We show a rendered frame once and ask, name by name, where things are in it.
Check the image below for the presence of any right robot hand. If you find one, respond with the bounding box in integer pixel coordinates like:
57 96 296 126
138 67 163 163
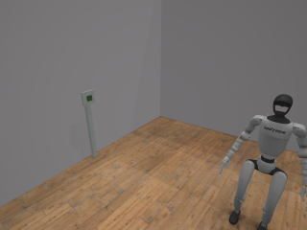
219 156 231 174

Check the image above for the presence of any robot right foot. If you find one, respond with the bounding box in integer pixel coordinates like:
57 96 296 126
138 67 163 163
228 210 241 225

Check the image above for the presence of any panel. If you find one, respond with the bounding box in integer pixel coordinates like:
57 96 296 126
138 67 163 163
81 89 98 157

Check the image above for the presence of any robot right forearm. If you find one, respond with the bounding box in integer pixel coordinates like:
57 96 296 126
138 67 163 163
226 132 244 158

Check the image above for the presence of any robot left upper arm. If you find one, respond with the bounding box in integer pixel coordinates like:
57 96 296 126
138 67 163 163
293 123 307 158

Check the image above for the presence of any robot right upper arm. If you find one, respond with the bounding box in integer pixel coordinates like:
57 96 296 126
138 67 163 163
240 115 265 141

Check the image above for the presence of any left robot shin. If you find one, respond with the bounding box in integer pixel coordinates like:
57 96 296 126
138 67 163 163
261 211 274 228

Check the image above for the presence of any button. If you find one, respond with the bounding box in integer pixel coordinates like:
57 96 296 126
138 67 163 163
86 95 93 102

